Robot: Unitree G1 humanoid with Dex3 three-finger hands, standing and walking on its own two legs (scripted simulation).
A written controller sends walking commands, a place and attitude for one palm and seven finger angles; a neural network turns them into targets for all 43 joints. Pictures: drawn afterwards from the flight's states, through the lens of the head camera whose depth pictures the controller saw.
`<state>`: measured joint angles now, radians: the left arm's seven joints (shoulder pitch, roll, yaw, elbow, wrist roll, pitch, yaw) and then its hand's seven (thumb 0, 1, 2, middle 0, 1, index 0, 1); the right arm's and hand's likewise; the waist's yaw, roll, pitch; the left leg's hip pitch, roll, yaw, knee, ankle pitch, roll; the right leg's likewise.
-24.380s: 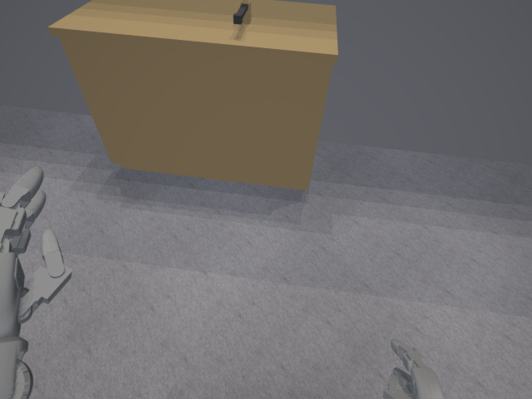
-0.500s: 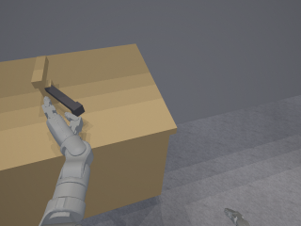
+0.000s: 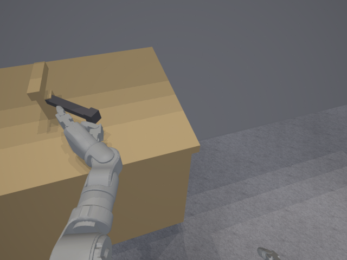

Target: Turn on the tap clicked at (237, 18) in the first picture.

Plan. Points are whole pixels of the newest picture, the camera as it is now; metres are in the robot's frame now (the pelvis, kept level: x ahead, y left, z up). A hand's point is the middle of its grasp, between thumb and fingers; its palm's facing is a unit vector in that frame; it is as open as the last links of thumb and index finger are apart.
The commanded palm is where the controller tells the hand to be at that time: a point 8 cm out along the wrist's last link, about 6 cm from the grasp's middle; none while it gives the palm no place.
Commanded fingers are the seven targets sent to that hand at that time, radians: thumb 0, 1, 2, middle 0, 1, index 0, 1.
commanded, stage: push the lever round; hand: left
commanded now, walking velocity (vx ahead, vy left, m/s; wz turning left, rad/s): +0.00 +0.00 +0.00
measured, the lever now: (92, 116) +0.44 +0.21 +0.10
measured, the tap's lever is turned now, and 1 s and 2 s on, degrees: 47 79 81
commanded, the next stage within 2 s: lift the hand up off the lever in 0.94 s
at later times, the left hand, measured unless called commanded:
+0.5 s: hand (114, 116) +0.45 +0.16 +0.09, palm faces +0.81 -0.58 -0.12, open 8.1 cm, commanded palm +0.40 +0.18 +0.09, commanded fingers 0.00 0.90 0.90 -0.15 -0.15 -0.15 -0.15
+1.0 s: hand (118, 109) +0.47 +0.16 +0.09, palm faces +0.82 -0.56 -0.12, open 8.1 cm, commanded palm +0.43 +0.17 +0.09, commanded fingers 0.00 0.90 0.90 -0.15 -0.15 -0.15 -0.15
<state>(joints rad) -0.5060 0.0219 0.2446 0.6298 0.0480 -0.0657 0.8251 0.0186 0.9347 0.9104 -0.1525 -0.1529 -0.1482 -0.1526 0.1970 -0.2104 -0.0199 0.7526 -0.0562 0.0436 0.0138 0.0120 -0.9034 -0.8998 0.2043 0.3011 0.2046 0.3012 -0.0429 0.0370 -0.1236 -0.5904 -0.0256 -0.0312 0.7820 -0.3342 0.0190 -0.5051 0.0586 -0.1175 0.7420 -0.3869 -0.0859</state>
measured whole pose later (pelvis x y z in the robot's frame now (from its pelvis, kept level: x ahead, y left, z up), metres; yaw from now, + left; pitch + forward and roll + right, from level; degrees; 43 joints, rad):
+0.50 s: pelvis +0.00 -0.02 -0.01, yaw +1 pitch +12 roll +0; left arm -0.75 0.02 0.35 0.86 0.11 -0.05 0.95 0.02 0.91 0.90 -0.15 -0.15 -0.08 -0.12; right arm 0.24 -0.21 -0.02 0.79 -0.10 0.02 0.05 0.01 -0.90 -0.90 0.20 0.30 0.20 0.30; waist -0.08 0.04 -0.15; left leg -0.69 -0.03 -0.05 0.82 -0.34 0.00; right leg -0.60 0.06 -0.14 0.79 -0.41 -0.11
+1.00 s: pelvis +0.01 -0.03 -0.01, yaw +1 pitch +14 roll +0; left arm -0.80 0.08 0.43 0.92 0.13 -0.07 0.94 0.02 0.90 0.90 -0.15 -0.15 -0.09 -0.13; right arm 0.29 -0.23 -0.04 0.78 -0.10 0.02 0.06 0.01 -0.91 -0.90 0.20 0.30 0.20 0.30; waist -0.12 0.04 -0.16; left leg -0.71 -0.01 -0.05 0.81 -0.35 -0.02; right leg -0.63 0.07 -0.14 0.79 -0.42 -0.12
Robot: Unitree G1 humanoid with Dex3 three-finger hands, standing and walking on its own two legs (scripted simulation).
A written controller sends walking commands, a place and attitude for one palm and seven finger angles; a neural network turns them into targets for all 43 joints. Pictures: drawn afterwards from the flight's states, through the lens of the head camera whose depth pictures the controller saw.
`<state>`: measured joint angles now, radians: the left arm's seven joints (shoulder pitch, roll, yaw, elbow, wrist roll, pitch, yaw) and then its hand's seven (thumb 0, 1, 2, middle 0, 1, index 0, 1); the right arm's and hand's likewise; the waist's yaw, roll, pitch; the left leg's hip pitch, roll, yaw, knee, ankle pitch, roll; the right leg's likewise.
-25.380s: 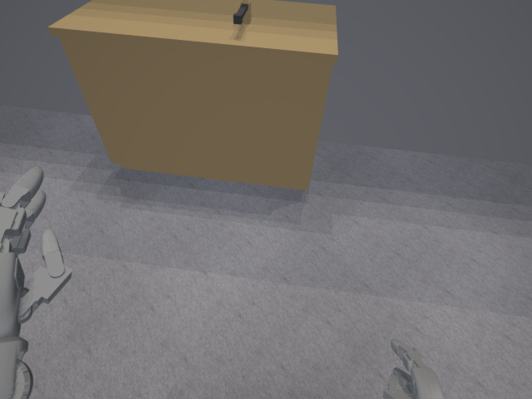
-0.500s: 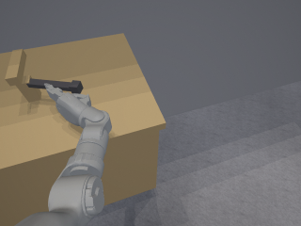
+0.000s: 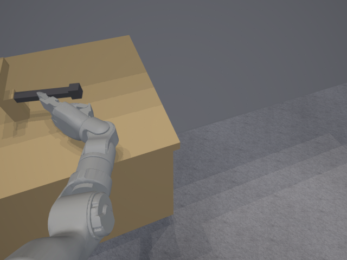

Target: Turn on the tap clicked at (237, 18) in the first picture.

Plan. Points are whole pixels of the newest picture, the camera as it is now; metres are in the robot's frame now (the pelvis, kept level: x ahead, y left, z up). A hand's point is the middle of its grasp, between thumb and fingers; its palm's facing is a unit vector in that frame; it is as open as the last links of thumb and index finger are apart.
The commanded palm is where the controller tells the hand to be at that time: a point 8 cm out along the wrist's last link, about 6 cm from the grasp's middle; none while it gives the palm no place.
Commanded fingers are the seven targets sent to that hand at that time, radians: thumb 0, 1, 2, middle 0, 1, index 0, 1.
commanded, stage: lift the hand up off the lever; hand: left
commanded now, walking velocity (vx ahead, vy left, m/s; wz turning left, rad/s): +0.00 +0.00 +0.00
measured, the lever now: (75, 91) +0.52 +0.22 +0.11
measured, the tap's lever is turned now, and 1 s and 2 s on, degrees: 79 81 81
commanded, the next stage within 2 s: none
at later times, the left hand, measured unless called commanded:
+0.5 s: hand (85, 103) +0.47 +0.19 +0.11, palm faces +0.80 -0.58 -0.11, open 7.8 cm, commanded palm +0.41 +0.20 +0.12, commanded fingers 0.00 0.90 0.90 -0.15 -0.15 -0.15 -0.15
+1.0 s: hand (82, 99) +0.46 +0.19 +0.13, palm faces +0.79 -0.60 -0.11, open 7.8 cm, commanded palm +0.41 +0.20 +0.13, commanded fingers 0.00 0.90 0.90 -0.15 -0.15 -0.15 -0.15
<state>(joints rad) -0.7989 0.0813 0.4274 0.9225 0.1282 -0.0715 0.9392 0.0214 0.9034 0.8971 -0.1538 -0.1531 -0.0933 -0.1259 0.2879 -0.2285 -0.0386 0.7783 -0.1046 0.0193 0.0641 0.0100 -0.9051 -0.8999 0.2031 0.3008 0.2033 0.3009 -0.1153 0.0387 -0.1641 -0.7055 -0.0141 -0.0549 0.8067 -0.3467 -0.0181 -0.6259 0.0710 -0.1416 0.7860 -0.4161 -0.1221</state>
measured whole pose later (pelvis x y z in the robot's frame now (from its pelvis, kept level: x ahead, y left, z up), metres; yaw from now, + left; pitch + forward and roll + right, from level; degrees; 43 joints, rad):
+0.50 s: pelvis +0.01 +0.01 +0.01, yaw +0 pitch +13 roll +0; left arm -0.78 0.07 0.42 0.87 0.12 -0.03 0.92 0.02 0.90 0.90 -0.15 -0.15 -0.15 -0.15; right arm 0.29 -0.22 -0.03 0.77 -0.10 0.03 0.07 0.01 -0.90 -0.90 0.20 0.30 0.20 0.30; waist -0.11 0.04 -0.16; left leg -0.65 -0.02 -0.05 0.77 -0.34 -0.01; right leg -0.57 0.07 -0.13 0.74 -0.40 -0.11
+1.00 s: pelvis +0.01 +0.02 +0.01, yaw +0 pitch +11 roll +0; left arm -0.78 0.04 0.39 0.81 0.10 0.06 0.93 0.02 0.90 0.90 -0.15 -0.15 -0.15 -0.15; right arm 0.26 -0.22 -0.03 0.78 -0.09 0.03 0.07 0.01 -0.90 -0.90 0.20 0.30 0.20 0.30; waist -0.09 0.05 -0.15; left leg -0.59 -0.02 -0.04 0.73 -0.33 0.00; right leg -0.51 0.06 -0.12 0.70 -0.39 -0.10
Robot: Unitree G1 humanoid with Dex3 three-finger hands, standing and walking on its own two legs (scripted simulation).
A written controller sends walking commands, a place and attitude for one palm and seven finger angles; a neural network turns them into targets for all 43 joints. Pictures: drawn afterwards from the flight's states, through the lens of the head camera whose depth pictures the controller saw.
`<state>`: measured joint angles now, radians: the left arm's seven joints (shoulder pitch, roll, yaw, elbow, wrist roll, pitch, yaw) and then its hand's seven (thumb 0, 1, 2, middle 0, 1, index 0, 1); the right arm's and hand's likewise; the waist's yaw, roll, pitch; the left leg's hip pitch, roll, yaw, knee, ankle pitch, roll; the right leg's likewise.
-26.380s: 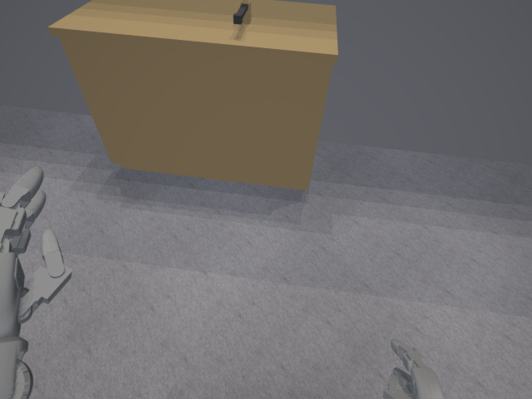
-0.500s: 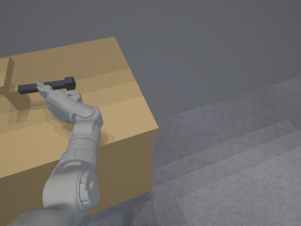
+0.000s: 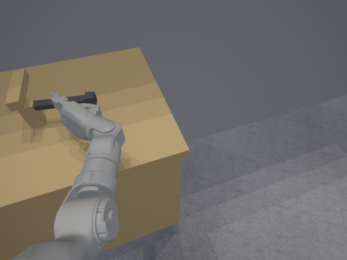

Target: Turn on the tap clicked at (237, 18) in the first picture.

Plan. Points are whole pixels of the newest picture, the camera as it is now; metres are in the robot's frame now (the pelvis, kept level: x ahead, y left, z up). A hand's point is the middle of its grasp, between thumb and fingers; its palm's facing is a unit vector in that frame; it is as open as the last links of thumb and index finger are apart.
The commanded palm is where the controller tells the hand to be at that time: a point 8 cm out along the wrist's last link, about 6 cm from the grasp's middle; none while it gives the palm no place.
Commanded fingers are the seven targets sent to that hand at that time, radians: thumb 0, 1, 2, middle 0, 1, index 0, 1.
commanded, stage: lift the hand up off the lever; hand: left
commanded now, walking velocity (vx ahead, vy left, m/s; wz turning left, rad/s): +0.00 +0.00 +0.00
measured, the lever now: (90, 99) +0.51 +0.21 +0.10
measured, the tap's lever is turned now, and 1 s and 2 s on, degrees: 81 81 81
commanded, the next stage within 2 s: draw the hand back beside the body in 1.44 s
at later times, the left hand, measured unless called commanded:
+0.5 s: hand (90, 104) +0.45 +0.19 +0.13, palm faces +0.80 -0.60 -0.10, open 7.8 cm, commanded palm +0.40 +0.20 +0.14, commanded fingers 0.00 0.90 0.90 -0.15 -0.15 -0.15 -0.15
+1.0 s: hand (93, 99) +0.44 +0.17 +0.16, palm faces +0.79 -0.61 -0.10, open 7.8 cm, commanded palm +0.39 +0.19 +0.16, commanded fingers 0.00 0.90 0.90 -0.15 -0.15 -0.15 -0.15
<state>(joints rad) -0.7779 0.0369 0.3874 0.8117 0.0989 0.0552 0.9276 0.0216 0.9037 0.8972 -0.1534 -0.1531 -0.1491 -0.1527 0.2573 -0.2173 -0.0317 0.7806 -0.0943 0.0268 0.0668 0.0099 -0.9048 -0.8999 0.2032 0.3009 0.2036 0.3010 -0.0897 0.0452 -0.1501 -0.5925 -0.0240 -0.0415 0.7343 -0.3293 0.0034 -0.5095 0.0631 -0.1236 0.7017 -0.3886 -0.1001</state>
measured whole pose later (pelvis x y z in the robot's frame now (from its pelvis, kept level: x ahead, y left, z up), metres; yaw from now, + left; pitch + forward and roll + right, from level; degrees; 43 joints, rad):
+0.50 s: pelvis +0.00 +0.00 +0.01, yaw +0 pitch +9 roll +0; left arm -0.74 0.04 0.36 0.71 0.07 0.13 0.91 0.02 0.90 0.90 -0.15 -0.15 -0.15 -0.15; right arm 0.26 -0.23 -0.04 0.79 -0.08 0.03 0.05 0.01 -0.90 -0.90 0.20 0.30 0.20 0.30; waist -0.07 0.04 -0.13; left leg -0.52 -0.03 -0.04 0.68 -0.31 0.01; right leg -0.44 0.06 -0.12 0.65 -0.37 -0.10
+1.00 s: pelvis +0.00 +0.00 +0.01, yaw +0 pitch +7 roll +0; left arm -0.78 0.01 0.32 0.68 0.06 0.21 0.91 0.02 0.90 0.90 -0.15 -0.15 -0.15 -0.15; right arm 0.19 -0.21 -0.02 0.80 -0.07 0.02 0.04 0.01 -0.90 -0.90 0.20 0.30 0.20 0.30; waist -0.05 0.04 -0.12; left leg -0.48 -0.03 -0.05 0.64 -0.28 0.00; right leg -0.40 0.06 -0.13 0.62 -0.35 -0.10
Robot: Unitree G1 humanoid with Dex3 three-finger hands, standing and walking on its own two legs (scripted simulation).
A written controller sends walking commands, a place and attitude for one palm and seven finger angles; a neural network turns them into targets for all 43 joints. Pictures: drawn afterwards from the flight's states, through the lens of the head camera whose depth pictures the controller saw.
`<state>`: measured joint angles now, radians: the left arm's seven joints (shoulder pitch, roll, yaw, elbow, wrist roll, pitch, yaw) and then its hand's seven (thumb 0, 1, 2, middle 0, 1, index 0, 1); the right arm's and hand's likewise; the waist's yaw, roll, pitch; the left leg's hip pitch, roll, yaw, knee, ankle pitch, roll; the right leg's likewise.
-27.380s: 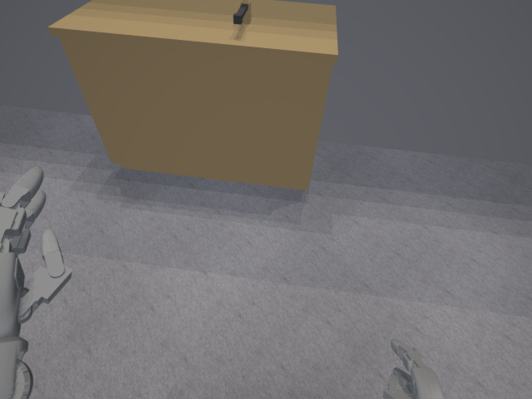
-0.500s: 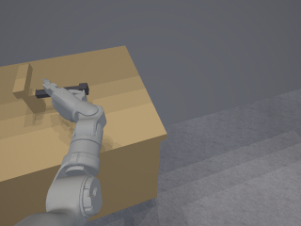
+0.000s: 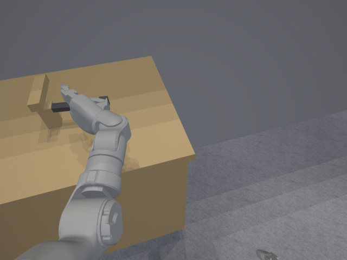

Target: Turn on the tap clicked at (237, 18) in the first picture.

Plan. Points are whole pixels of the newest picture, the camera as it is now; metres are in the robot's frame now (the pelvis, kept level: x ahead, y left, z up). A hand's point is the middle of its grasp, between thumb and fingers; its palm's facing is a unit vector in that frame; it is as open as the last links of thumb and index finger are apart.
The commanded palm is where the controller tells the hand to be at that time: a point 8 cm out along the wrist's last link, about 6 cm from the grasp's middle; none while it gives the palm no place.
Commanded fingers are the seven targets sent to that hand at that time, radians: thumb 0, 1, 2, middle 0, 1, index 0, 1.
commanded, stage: lift the hand up off the lever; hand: left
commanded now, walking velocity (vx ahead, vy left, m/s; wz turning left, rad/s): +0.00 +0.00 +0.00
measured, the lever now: (104, 103) +0.52 +0.21 +0.09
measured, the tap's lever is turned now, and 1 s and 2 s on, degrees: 81 81 81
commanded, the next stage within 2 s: draw the hand back beside the body in 0.44 s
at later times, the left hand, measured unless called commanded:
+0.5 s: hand (106, 103) +0.44 +0.16 +0.16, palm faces +0.77 -0.62 -0.10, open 7.8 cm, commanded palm +0.39 +0.18 +0.16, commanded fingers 0.00 0.90 0.90 -0.15 -0.15 -0.15 -0.15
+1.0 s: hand (77, 137) +0.32 +0.20 +0.16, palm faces +0.28 -0.93 -0.23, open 7.7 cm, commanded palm +0.30 +0.22 +0.17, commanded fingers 0.00 0.90 0.90 -0.17 -0.22 -0.17 -0.22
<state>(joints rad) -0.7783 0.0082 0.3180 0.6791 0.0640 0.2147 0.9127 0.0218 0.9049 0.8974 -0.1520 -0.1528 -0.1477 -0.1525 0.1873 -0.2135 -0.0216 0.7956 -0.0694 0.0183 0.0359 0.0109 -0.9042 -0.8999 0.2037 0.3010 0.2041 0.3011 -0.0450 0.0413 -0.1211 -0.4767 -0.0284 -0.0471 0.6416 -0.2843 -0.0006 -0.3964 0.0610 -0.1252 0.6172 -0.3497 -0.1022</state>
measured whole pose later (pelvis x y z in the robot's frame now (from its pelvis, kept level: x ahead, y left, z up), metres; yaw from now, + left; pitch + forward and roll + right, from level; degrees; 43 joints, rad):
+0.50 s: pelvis +0.00 -0.01 +0.00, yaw +0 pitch +5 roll +1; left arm -0.71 0.00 0.30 0.58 0.04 0.27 0.89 0.02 0.90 0.90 -0.15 -0.15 -0.15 -0.15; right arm 0.20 -0.23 -0.03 0.81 -0.06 0.02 0.02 0.01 -0.90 -0.90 0.20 0.30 0.20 0.30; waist -0.04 0.04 -0.11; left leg -0.41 -0.02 -0.04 0.58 -0.27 -0.01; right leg -0.34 0.07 -0.12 0.57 -0.34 -0.11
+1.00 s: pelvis +0.00 +0.00 +0.02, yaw -3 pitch -4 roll +1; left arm -0.09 0.30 0.13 0.10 -0.10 -0.02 0.17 0.02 0.90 0.90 -0.17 -0.20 -0.16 -0.20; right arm 0.21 -0.28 -0.01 0.68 0.02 0.02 -0.05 0.01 -0.90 -0.90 0.20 0.30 0.20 0.30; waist 0.03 0.07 0.03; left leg -0.13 -0.01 0.00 0.41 -0.20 0.01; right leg -0.07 0.08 -0.06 0.38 -0.24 -0.10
